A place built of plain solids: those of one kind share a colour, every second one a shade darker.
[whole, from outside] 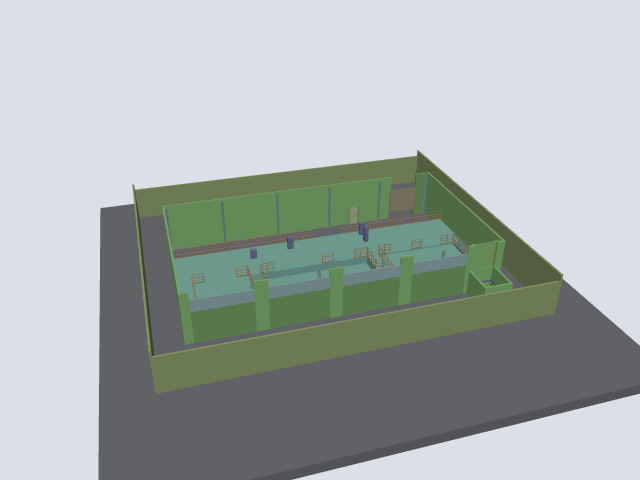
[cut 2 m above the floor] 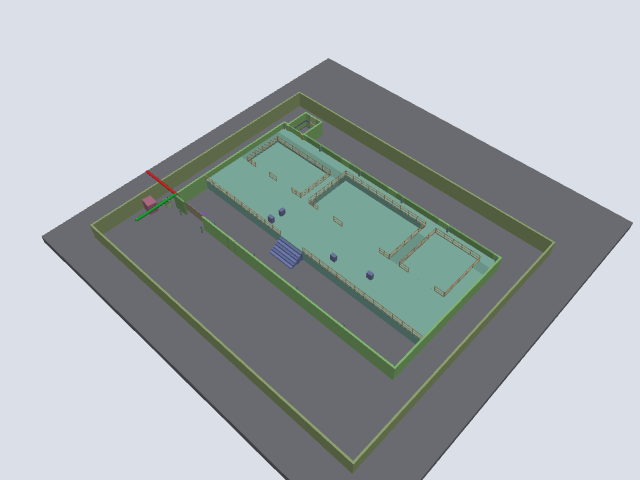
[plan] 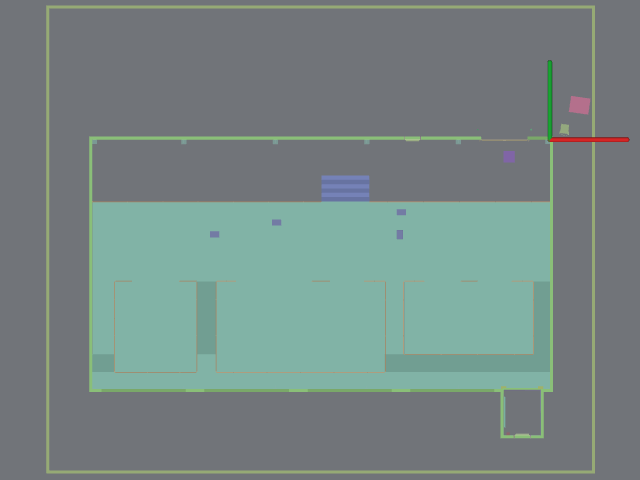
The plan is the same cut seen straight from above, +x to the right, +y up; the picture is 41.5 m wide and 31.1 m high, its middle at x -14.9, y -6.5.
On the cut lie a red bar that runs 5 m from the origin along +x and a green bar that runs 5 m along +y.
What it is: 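A works' hall with a railed raised floor and openings in the rail; one tall room; a strip of floor behind the doors, a deck 1.25 m over it that fills the rest, and 3 sunk grounds in the deck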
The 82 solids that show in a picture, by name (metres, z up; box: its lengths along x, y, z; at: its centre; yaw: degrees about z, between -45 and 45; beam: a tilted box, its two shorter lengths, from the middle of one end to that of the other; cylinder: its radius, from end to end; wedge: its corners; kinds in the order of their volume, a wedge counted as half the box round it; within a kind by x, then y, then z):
{
 "raised_floor_bank_1": {"box": [1.45, 1.15, 1.3], "at": [-28.93, -14.47, 0.6]},
 "raised_floor_bank_2": {"box": [1.45, 4.7, 1.3], "at": [-28.93, -11.55, 0.6]},
 "raised_floor_bank_3": {"box": [5.3, 5.85, 1.3], "at": [-25.55, -12.12, 0.6]},
 "raised_floor_bank_4": {"box": [1.3, 1.15, 1.3], "at": [-22.25, -14.47, 0.6]},
 "raised_floor_bank_5": {"box": [1.3, 4.7, 1.3], "at": [-22.25, -11.55, 0.6]},
 "raised_floor_bank_6": {"box": [10.9, 5.85, 0.51], "at": [-16.15, -12.12, 0.2]},
 "raised_floor_bank_7": {"box": [29.65, 1.1, 1.3], "at": [-14.82, -15.6, 0.6]},
 "raised_floor_bank_8": {"box": [29.65, 5.2, 1.3], "at": [-14.82, -6.6, 0.6]},
 "raised_floor_bank_9": {"box": [1.25, 4.7, 1.3], "at": [-10.07, -11.55, 0.6]},
 "raised_floor_bank_10": {"box": [10.7, 1.15, 1.3], "at": [-5.35, -14.47, 0.6]},
 "raised_floor_bank_11": {"box": [8.35, 4.7, 1.15], "at": [-5.28, -11.55, 0.52]},
 "raised_floor_bank_12": {"box": [1.1, 4.7, 1.3], "at": [-0.55, -11.55, 0.6]},
 "yard_bound_1": {"box": [0.2, 30.34, 4.3], "at": [-32.54, -6.47, 2.1]},
 "yard_bound_2": {"box": [35.56, 0.2, 3.6], "at": [-14.86, -21.54, 1.75]},
 "yard_bound_3": {"box": [35.56, 0.2, 3.6], "at": [-14.86, 8.6, 1.75]},
 "yard_bound_4": {"box": [0.2, 30.34, 4.3], "at": [2.82, -6.47, 2.1]},
 "wall_1": {"box": [0.2, 16.55, 5.25], "at": [-29.75, -8.07, 2.58]},
 "wall_2": {"box": [0.81, 0.2, 5.25], "at": [-29.45, -16.25, 2.58]},
 "wall_3": {"box": [5.46, 0.2, 3.3], "at": [-26.32, -16.25, 1.6]},
 "wall_4": {"box": [1.21, 0.2, 5.25], "at": [-23.0, -16.25, 2.58]},
 "wall_5": {"box": [5.51, 0.2, 3.3], "at": [-19.65, -16.25, 1.6]},
 "wall_6": {"box": [25.41, 0.2, 5.25], "at": [-17.15, 0.1, 2.58]},
 "wall_7": {"box": [1.21, 0.2, 5.25], "at": [-16.3, -16.25, 2.58]},
 "wall_8": {"box": [5.46, 0.2, 3.3], "at": [-12.97, -16.25, 1.6]},
 "wall_9": {"box": [1.21, 0.2, 5.25], "at": [-9.65, -16.25, 2.58]},
 "wall_10": {"box": [5.46, 0.2, 3.3], "at": [-6.33, -16.25, 1.6]},
 "wall_11": {"box": [0.61, 0.2, 5.25], "at": [-3.3, -16.25, 2.58]},
 "wall_12": {"box": [0.2, 3.2, 2.55], "at": [-3.1, -17.75, 1.23]},
 "wall_13": {"box": [2.8, 0.2, 2.55], "at": [-1.8, -19.25, 1.23]},
 "wall_14": {"box": [2.4, 0.06, 2.55], "at": [-1.8, -16.18, 1.23]},
 "wall_15": {"box": [2.52, 0.06, 5.25], "at": [-1.8, -16.12, 2.58]},
 "wall_16": {"box": [1.66, 0.2, 5.25], "at": [-0.62, 0.1, 2.58]},
 "wall_17": {"box": [0.2, 3.2, 2.55], "at": [-0.5, -17.75, 1.23]},
 "wall_18": {"box": [0.8, 0.2, 5.25], "at": [-0.2, -16.25, 2.58]},
 "wall_19": {"box": [0.2, 16.55, 5.25], "at": [0.1, -8.07, 2.58]},
 "door_landing_1": {"box": [3.1, 0.3, 1.12], "at": [-13.25, -3.87, 0.51]},
 "door_landing_2": {"box": [3.1, 0.3, 0.94], "at": [-13.25, -3.59, 0.42]},
 "door_landing_3": {"box": [3.1, 0.3, 0.76], "at": [-13.25, -3.31, 0.33]},
 "door_landing_4": {"box": [3.1, 0.3, 0.59], "at": [-13.25, -3.03, 0.24]},
 "door_landing_5": {"box": [3.1, 0.3, 0.41], "at": [-13.25, -2.75, 0.15]},
 "door_landing_6": {"box": [3.1, 0.3, 0.23], "at": [-13.25, -2.47, 0.06]},
 "window_pane_1": {"box": [5.45, 0.1, 1.21], "at": [-26.32, -16.3, 3.84]},
 "window_pane_2": {"box": [5.5, 0.1, 1.21], "at": [-19.65, -16.3, 3.84]},
 "window_pane_3": {"box": [5.45, 0.1, 1.21], "at": [-12.97, -16.3, 3.84]},
 "window_pane_4": {"box": [5.45, 0.1, 1.21], "at": [-6.33, -16.3, 3.84]},
 "beyond_pallets_1": {"box": [1.27, 1.05, 1.34], "at": [1.92, 2.23, 0.66], "yaw": -8.1},
 "tote_stack_1": {"box": [0.6, 0.4, 0.96], "at": [-21.73, -6.14, 1.73]},
 "tote_stack_2": {"box": [0.6, 0.4, 1.32], "at": [-17.71, -5.37, 1.91]},
 "tote_stack_3": {"box": [0.38, 0.58, 1.65], "at": [-9.73, -6.15, 2.03]},
 "tote_stack_4": {"box": [0.6, 0.4, 1.35], "at": [-9.62, -4.7, 1.93]},
 "deck_rail_1": {"box": [0.05, 5.85, 0.05], "at": [-28.23, -12.12, 1.96]},
 "deck_rail_2": {"box": [5.3, 0.05, 0.05], "at": [-25.55, -15.08, 1.96]},
 "deck_rail_3": {"box": [14.85, 0.024, 0.1], "at": [-22.23, -4.03, 1.3]},
 "deck_rail_4": {"box": [14.85, 0.05, 0.05], "at": [-22.23, -4.03, 1.64]},
 "deck_rail_5": {"box": [14.85, 0.05, 0.05], "at": [-22.23, -4.03, 1.96]},
 "deck_rail_6": {"box": [14.85, 0.05, 0.05], "at": [-22.23, -4.03, 2.27]},
 "deck_rail_7": {"box": [10.9, 0.024, 0.1], "at": [-16.15, -15.08, 1.3]},
 "deck_rail_8": {"box": [10.9, 0.05, 0.05], "at": [-16.15, -15.08, 1.64]},
 "deck_rail_9": {"box": [10.9, 0.05, 0.05], "at": [-16.15, -15.08, 1.96]},
 "deck_rail_10": {"box": [0.05, 5.85, 0.05], "at": [-10.67, -12.12, 1.96]},
 "deck_rail_11": {"box": [0.05, 4.7, 0.05], "at": [-9.48, -11.55, 1.96]},
 "deck_rail_12": {"box": [11.7, 0.024, 0.1], "at": [-5.85, -4.03, 1.3]},
 "deck_rail_13": {"box": [11.7, 0.05, 0.05], "at": [-5.85, -4.03, 1.64]},
 "deck_rail_14": {"box": [11.7, 0.05, 0.05], "at": [-5.85, -4.03, 1.96]},
 "deck_rail_15": {"box": [11.7, 0.05, 0.05], "at": [-5.85, -4.03, 2.27]},
 "deck_rail_16": {"box": [8.35, 0.024, 0.1], "at": [-5.28, -13.93, 1.3]},
 "deck_rail_17": {"box": [8.35, 0.05, 0.05], "at": [-5.28, -13.93, 1.96]},
 "deck_rail_18": {"box": [0.05, 4.7, 0.05], "at": [-1.07, -11.55, 1.96]},
 "sectional_door_1": {"box": [2.92, 0.044, 0.06], "at": [-2.95, -0.06, 0.89]},
 "sectional_door_2": {"box": [3.08, 0.042, 2.81], "at": [-2.95, -0.01, 2.18]},
 "pier_1": {"box": [0.34, 0.17, 5.25], "at": [-0.6, -16.07, 2.58]},
 "door_leaf_1": {"box": [1.0, 0.044, 2.15], "at": [-8.9, 0.0, 1.02]},
 "door_leaf_2": {"box": [1.0, 0.044, 2.15], "at": [-1.8, -19.15, 1.02]},
 "beyond_wheeled_bin_1": {"box": [0.53, 0.6, 0.4], "at": [0.95, 0.7, 0.82], "yaw": -6.9},
 "steel_column_1": {"box": [0.22, 0.014, 5.05], "at": [-29.51, -0.22, 2.48]},
 "steel_column_2": {"box": [0.22, 0.014, 5.05], "at": [-23.72, -0.22, 2.48]},
 "steel_column_3": {"box": [0.22, 0.014, 5.05], "at": [-17.79, -0.22, 2.48]},
 "steel_column_4": {"box": [0.22, 0.014, 5.05], "at": [-11.86, -0.22, 2.48]},
 "steel_column_5": {"box": [0.22, 0.014, 5.05], "at": [-11.86, -0.02, 2.48]},
 "steel_column_6": {"box": [0.22, 0.014, 5.05], "at": [-5.93, -0.22, 2.48]},
 "steel_column_7": {"box": [0.22, 0.014, 5.05], "at": [-0.14, -0.22, 2.48]},
 "access_cover_1": {"box": [0.74, 0.74, 0.06], "at": [-2.65, -1.1, -0.02]}
}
